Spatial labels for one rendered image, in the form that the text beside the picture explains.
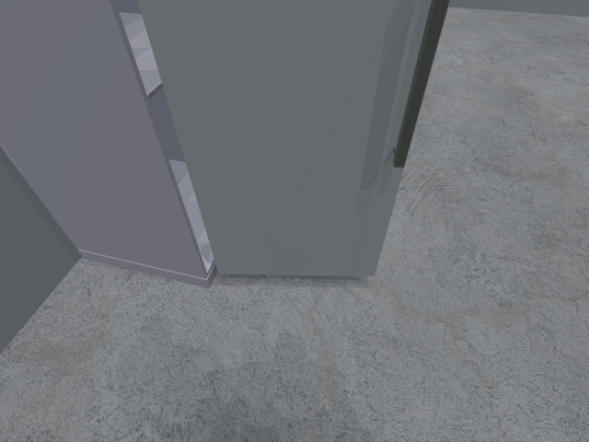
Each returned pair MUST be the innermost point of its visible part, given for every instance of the handle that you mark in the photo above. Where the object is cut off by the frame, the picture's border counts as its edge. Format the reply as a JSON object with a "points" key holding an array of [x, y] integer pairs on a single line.
{"points": [[430, 38]]}

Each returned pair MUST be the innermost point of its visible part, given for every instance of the fridge door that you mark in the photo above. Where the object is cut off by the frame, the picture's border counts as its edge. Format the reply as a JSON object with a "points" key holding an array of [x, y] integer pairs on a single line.
{"points": [[287, 112]]}

